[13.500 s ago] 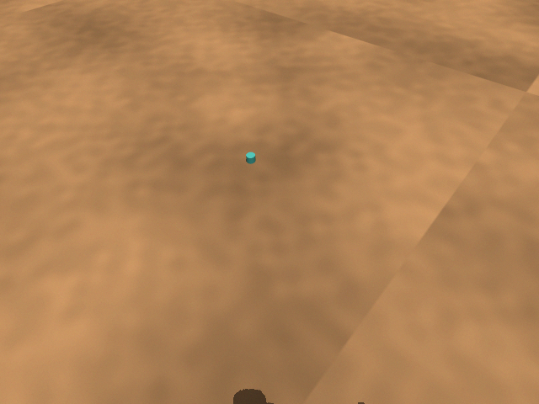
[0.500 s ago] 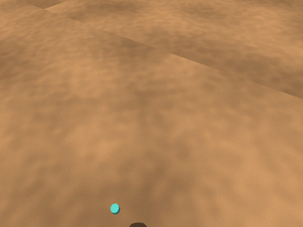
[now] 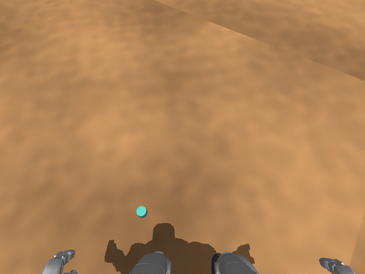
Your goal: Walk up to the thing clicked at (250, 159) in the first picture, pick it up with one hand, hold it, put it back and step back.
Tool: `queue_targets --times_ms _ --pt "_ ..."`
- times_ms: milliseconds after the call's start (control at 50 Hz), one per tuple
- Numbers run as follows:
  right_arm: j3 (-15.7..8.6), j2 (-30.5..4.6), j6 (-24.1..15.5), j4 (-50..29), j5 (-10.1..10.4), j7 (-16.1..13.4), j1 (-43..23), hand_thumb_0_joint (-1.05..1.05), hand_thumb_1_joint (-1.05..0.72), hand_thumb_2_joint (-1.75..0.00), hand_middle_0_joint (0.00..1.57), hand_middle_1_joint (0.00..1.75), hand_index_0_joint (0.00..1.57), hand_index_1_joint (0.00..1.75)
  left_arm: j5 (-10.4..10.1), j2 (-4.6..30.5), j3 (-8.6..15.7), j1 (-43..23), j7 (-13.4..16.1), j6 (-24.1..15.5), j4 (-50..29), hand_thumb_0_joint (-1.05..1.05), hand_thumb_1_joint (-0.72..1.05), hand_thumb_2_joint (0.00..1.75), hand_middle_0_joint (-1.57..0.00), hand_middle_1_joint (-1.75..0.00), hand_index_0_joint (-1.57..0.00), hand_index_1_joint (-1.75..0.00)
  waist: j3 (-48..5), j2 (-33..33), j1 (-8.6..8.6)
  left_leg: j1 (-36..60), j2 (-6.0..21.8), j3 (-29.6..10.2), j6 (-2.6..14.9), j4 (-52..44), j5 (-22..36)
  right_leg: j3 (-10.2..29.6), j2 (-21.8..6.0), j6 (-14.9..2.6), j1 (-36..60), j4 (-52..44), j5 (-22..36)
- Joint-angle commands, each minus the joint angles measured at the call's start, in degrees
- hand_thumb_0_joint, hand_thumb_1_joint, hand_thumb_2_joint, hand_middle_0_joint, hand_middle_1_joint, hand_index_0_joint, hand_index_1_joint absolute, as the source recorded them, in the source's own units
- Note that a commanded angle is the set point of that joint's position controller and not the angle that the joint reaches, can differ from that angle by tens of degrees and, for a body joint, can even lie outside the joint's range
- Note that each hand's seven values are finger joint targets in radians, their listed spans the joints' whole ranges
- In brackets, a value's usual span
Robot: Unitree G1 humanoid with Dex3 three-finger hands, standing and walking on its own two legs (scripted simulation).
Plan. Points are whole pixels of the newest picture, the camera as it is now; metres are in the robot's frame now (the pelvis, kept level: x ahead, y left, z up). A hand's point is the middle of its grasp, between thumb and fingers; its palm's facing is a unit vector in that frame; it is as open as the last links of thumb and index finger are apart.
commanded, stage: walk up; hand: left
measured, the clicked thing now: (141, 212) +0.40 +0.23 -0.75
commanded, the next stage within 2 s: none
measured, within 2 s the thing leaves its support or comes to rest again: neither
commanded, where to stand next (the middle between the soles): +0.02 -0.01 m, yaw +0 degrees
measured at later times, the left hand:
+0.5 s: hand out of the picture +0.02 +0.31 -0.17, palm faces -0.12 -0.92 -0.38, open 7.4 cm
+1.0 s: hand out of the picture -0.09 +0.26 -0.15, palm faces -0.02 -0.94 -0.35, open 7.4 cm
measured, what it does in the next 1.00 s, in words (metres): walks backwards: left foot, then right foot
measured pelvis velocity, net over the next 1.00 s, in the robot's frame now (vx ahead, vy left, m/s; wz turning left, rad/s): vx -0.23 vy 0.01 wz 0.01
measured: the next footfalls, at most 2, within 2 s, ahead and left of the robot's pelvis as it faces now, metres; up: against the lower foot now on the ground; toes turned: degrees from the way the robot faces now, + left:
left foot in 0.08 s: +0.00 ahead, +0.13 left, +0.00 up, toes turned -1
right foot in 0.60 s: -0.13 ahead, -0.09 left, +0.00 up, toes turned -4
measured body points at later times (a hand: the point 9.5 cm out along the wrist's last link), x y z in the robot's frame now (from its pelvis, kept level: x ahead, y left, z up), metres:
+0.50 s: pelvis -0.09 +0.05 -0.01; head -0.02 +0.05 +0.43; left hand +0.02 +0.35 -0.14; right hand +0.00 -0.27 -0.12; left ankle -0.04 +0.13 -0.73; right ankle -0.14 -0.08 -0.70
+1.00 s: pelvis -0.23 +0.01 -0.02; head -0.17 +0.02 +0.43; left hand -0.09 +0.30 -0.13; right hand -0.16 -0.32 -0.13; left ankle -0.26 +0.12 -0.74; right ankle -0.16 -0.08 -0.73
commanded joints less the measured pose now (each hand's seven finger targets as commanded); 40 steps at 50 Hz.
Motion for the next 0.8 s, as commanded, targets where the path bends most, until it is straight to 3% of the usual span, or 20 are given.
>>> queue_targets --times_ms 0,40,60,80,100,120,160,180,200,320,400,460,520,560,580,600,620,640,720,780 --pt "-2.98 -9.48 -0.17 -3.32 -0.04 -0.50 8.77 0.00 -0.90 -0.90 0.20 0.30 0.20 0.30 0.39 14.75 3.26 -5.11 1.02 -0.33 -8.54 0.00 0.90 0.90 -0.20 -0.30 -0.20 -0.30 -14.49 -10.51 -1.58 5.66 1.80 -0.18 0.12 -2.50 2.55 9.35 -13.01 -11.16 1.27 -0.80 20.45" --pt "-3.25 -9.19 -0.73 -3.43 -1.03 -0.90 10.15 0.00 -0.90 -0.90 0.20 0.30 0.20 0.30 -0.48 13.81 2.78 -5.02 1.10 0.67 -9.56 0.00 0.90 0.90 -0.20 -0.30 -0.20 -0.30 -13.18 -6.50 -2.73 6.40 2.94 0.10 -0.22 -18.67 18.12 7.26 -8.30 -7.10 1.57 6.95 13.79" --pt "-3.98 -11.97 -1.11 -3.99 -2.09 -1.24 8.71 0.00 -0.90 -0.90 0.20 0.30 0.20 0.30 -1.26 10.97 2.36 -3.19 1.17 1.32 -9.98 0.00 0.90 0.90 -0.20 -0.30 -0.20 -0.30 -12.56 5.46 -1.53 7.33 9.32 -10.26 0.53 -25.15 32.69 4.63 0.10 -4.57 -1.74 16.21 4.32" --pt "-4.91 -16.44 -1.40 -5.06 -2.80 -1.33 6.89 0.00 -0.90 -0.90 0.20 0.30 0.20 0.30 -1.48 8.78 2.19 -2.74 1.62 1.65 -10.47 0.00 0.90 0.90 -0.20 -0.30 -0.20 -0.30 -11.42 14.14 -0.99 11.75 16.32 -20.80 4.15 -26.03 45.84 5.73 9.83 -2.82 -11.89 24.40 -22.46" --pt "-4.97 -17.35 -1.57 -6.33 -2.86 -1.48 5.75 0.00 -0.90 -0.90 0.20 0.30 0.20 0.30 -0.90 10.25 2.65 -0.34 2.23 2.19 -9.80 0.00 0.90 0.90 -0.20 -0.30 -0.20 -0.30 -12.14 7.88 -0.31 8.61 20.23 -20.56 8.50 -23.79 51.42 10.99 9.29 -2.38 -9.85 32.23 -26.43" --pt "-5.13 -19.01 -1.68 -7.72 -2.43 -1.71 4.84 0.00 -0.90 -0.90 0.20 0.30 0.20 0.30 -0.73 10.46 2.66 -0.08 2.75 2.18 -9.51 0.00 0.90 0.90 -0.20 -0.30 -0.20 -0.30 -13.09 12.02 -1.63 5.50 22.83 -26.67 9.97 -26.14 47.78 13.31 10.21 -2.09 -9.12 35.46 -27.86" --pt "-4.63 -15.31 -1.97 -9.25 -2.56 -2.52 0.13 0.00 -0.90 -0.90 0.20 0.30 0.20 0.30 -0.91 12.47 3.18 -0.48 2.71 2.30 -8.44 0.00 0.90 0.90 -0.20 -0.30 -0.20 -0.30 -12.21 7.91 0.26 7.91 17.72 -17.45 7.74 -23.35 43.84 15.62 9.30 -2.21 -11.25 40.01 -21.12" --pt "-4.14 -13.27 -2.06 -9.53 -2.78 -2.94 -1.88 0.00 -0.90 -0.90 0.20 0.30 0.20 0.30 -1.34 12.30 3.01 3.22 2.49 2.33 -7.89 0.00 0.90 0.90 -0.20 -0.30 -0.20 -0.30 -12.28 6.91 2.81 12.34 13.61 -11.26 5.00 -20.78 46.23 15.43 9.41 -2.14 -14.08 39.69 -16.83" --pt "-3.88 -11.89 -2.25 -9.69 -2.28 -3.26 -1.69 0.00 -0.90 -0.90 0.20 0.30 0.20 0.30 -1.41 11.65 2.72 5.34 2.28 2.31 -8.06 0.00 0.90 0.90 -0.20 -0.30 -0.20 -0.30 -13.05 7.14 3.54 16.01 12.97 -9.48 4.41 -19.72 46.66 13.73 9.32 -2.13 -15.54 39.60 -14.52" --pt "-4.18 -10.66 -2.21 -9.36 -1.17 -4.28 6.91 0.00 -0.90 -0.90 0.20 0.30 0.20 0.30 -0.13 10.81 3.17 2.52 1.76 1.11 -11.80 0.00 0.90 0.90 -0.20 -0.30 -0.20 -0.30 -14.57 5.61 -2.00 26.60 15.83 -11.10 7.49 -16.97 52.39 10.66 7.67 1.10 -14.09 27.30 -16.89" --pt "-4.47 -11.84 -2.16 -10.72 -1.27 -4.22 6.76 0.00 -0.90 -0.90 0.20 0.30 0.20 0.30 0.09 10.78 3.63 4.13 1.39 1.19 -12.40 0.00 0.90 0.90 -0.20 -0.30 -0.20 -0.30 -14.37 5.36 -2.53 23.26 18.11 -12.08 9.65 -17.60 48.98 8.39 5.94 0.37 -9.06 20.23 -17.76" --pt "-4.83 -13.58 -2.32 -12.75 -1.31 -3.87 3.00 0.00 -0.90 -0.90 0.20 0.30 0.20 0.30 0.48 11.31 4.11 7.93 0.74 1.41 -11.62 0.00 0.90 0.90 -0.20 -0.30 -0.20 -0.30 -14.54 5.87 -1.04 15.03 21.04 -13.96 11.71 -20.26 36.86 6.39 4.52 -0.27 -3.28 18.75 -17.42" --pt "-4.90 -14.23 -2.26 -13.87 -1.56 -3.56 -0.16 0.00 -0.90 -0.90 0.20 0.30 0.20 0.30 0.79 11.54 4.84 11.41 -0.27 1.41 -10.95 0.00 0.90 0.90 -0.20 -0.30 -0.20 -0.30 -14.73 5.38 0.68 6.73 19.87 -12.31 9.34 -20.78 25.70 4.61 3.19 -1.99 3.52 11.72 -13.51" --pt "-4.54 -13.95 -1.95 -14.19 -1.28 -3.27 -3.06 0.00 -0.90 -0.90 0.20 0.30 0.20 0.30 0.62 10.71 5.21 16.76 -0.68 1.14 -9.39 0.00 0.90 0.90 -0.20 -0.30 -0.20 -0.30 -15.19 5.88 3.74 2.36 17.39 -8.68 6.12 -17.47 22.47 3.72 2.43 -3.76 9.47 2.05 -5.57" --pt "-4.17 -12.44 -1.78 -14.07 -0.96 -3.13 -2.43 0.00 -0.90 -0.90 0.20 0.30 0.20 0.30 0.93 11.92 5.65 16.23 -0.73 0.86 -9.78 0.00 0.90 0.90 -0.20 -0.30 -0.20 -0.30 -14.19 1.00 3.59 -0.76 12.85 -5.77 3.24 -12.61 18.29 8.47 0.02 -5.91 9.26 -2.09 -3.09" --pt "-3.50 -10.30 -1.63 -14.55 -0.51 -3.08 -1.98 0.00 -0.90 -0.90 0.20 0.30 0.20 0.30 1.16 14.70 6.37 14.11 -0.82 0.59 -11.51 0.00 0.90 0.90 -0.20 -0.30 -0.20 -0.30 -10.98 -7.31 2.83 -7.00 5.86 -1.97 -0.12 -5.04 9.02 19.92 -6.71 -9.32 7.25 -7.20 -0.74" --pt "-3.03 -8.35 -1.54 -14.47 -0.31 -3.52 -1.77 0.00 -0.90 -0.90 0.20 0.30 0.20 0.30 0.66 17.13 6.74 10.48 -0.91 0.52 -13.59 0.00 0.90 0.90 -0.20 -0.30 -0.20 -0.30 -8.16 -14.41 3.00 -9.16 -3.11 1.61 -2.44 7.90 -7.03 27.32 -14.45 -15.14 2.05 -11.43 5.04" --pt "-3.44 -9.18 -1.32 -13.84 -0.42 -3.88 -0.80 0.00 -0.90 -0.90 0.20 0.30 0.20 0.30 1.73 18.96 6.72 6.98 -0.53 0.18 -15.80 0.00 0.90 0.90 -0.20 -0.30 -0.20 -0.30 -7.12 -16.06 3.16 -6.11 -2.82 -3.46 -2.53 18.09 -11.33 32.43 -19.57 -19.51 -6.21 -13.12 7.31" --pt "-2.48 -9.05 -1.67 -11.24 0.20 -3.78 4.79 0.00 -0.90 -0.90 0.20 0.30 0.20 0.30 1.20 13.12 5.81 1.67 0.45 0.11 -17.88 0.00 0.90 0.90 -0.20 -0.30 -0.20 -0.30 -7.28 -8.00 -0.37 -7.72 -4.94 -6.51 -2.30 23.71 -1.85 13.52 -7.55 -10.48 -1.09 -6.75 18.48" --pt "-2.06 -9.14 -2.58 -11.80 -0.16 -4.50 6.42 0.00 -0.90 -0.90 0.20 0.30 0.20 0.30 1.85 11.98 5.74 5.28 0.37 0.39 -19.59 0.00 0.90 0.90 -0.20 -0.30 -0.20 -0.30 -10.78 -7.07 2.19 -9.21 -4.12 -3.18 -3.23 19.07 -3.28 11.76 -7.66 -12.13 8.69 -3.52 22.87"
